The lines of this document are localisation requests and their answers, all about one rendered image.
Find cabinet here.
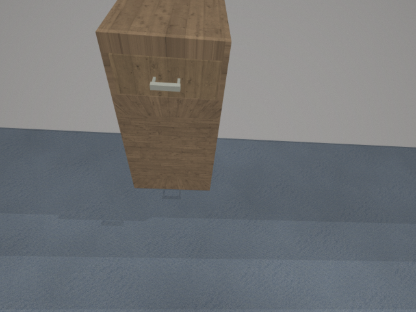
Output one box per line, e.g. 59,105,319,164
96,0,231,190

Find handle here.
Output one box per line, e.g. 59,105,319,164
149,77,181,92

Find drawer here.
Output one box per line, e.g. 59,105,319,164
109,53,222,99

